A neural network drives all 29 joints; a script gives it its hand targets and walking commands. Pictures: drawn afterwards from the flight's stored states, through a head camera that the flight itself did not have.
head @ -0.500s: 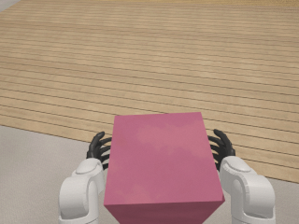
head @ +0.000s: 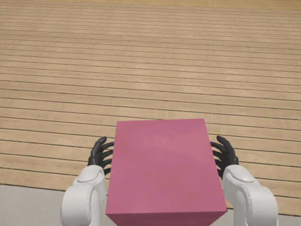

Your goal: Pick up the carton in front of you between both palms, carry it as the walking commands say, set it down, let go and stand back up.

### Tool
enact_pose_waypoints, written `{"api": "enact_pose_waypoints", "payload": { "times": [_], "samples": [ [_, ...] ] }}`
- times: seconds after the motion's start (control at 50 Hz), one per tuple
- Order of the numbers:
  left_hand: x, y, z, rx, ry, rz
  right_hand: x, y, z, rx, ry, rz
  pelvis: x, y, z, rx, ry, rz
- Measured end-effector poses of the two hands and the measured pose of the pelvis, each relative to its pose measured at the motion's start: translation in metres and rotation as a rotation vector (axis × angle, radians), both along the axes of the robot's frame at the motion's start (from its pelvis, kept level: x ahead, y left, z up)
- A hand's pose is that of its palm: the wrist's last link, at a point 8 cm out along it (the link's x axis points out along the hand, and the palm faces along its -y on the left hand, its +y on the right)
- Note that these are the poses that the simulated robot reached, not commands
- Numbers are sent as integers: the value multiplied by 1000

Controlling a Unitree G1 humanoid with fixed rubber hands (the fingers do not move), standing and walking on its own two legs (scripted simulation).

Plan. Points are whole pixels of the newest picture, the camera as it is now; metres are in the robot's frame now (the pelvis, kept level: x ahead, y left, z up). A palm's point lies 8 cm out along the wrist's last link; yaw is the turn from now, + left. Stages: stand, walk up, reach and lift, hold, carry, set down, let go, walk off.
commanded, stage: carry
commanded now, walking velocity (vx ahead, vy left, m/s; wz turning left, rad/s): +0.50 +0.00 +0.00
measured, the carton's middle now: (161, 179) +0.24 -0.01 +0.01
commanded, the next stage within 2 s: none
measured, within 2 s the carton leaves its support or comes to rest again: neither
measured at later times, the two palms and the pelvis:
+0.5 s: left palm (118, 54) +0.65 +0.13 +0.14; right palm (200, 52) +0.67 -0.17 +0.14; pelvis +0.33 -0.04 -0.01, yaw +2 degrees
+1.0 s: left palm (124, 18) +1.04 +0.14 +0.13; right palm (183, 18) +1.03 -0.16 +0.13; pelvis +0.67 +0.00 +0.00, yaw +1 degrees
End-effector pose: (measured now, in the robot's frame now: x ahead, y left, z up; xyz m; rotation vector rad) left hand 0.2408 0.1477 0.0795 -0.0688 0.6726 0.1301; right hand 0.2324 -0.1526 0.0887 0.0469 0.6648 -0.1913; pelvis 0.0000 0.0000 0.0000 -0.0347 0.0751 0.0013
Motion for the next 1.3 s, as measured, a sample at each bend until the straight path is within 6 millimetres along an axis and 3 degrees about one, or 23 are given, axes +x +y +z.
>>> {"api": "enact_pose_waypoints", "payload": {
  "times": [0.1,0.22,0.28,0.4,0.58,0.68,0.74,0.84,0.96,1.06,1.14,1.24,1.3],
  "samples": [
    [72,-2,16,5,-91,50,85,-2,14,3,-91,41,75,-11,-11,13,-12,12],
    [184,-18,25,21,-178,88,205,-17,10,48,-177,67,173,-31,-40,11,-32,46],
    [229,-20,27,10,-133,125,259,-20,12,55,-132,96,205,-39,-33,24,-23,55],
    [317,-18,50,8,-121,163,357,-16,34,98,-118,103,271,-47,-12,46,-3,51],
    [487,-16,67,30,-112,76,508,-16,52,43,-113,68,390,-32,-11,45,13,24],
    [589,-5,53,13,-104,38,600,-6,45,19,-104,36,469,-12,-30,38,2,2],
    [643,-2,36,-13,-68,13,644,-2,34,8,-70,8,505,-2,-32,50,4,10],
    [706,-4,25,-64,-8,22,696,-3,18,54,-13,-55,559,9,-11,33,25,8],
    [776,-7,40,-90,-100,25,765,-7,36,80,-104,-85,636,9,2,18,41,10],
    [842,-8,59,-57,-162,41,843,-8,55,69,-160,-32,714,-3,0,15,42,23],
    [895,-3,68,-1,-156,88,915,-3,56,63,-151,52,778,-18,-6,6,13,36],
    [940,11,70,-3,-58,152,981,13,60,78,-52,111,836,-28,15,31,19,34],
    [971,18,81,-9,-64,177,1018,20,70,94,-56,118,869,-29,26,46,23,37]
  ]
}}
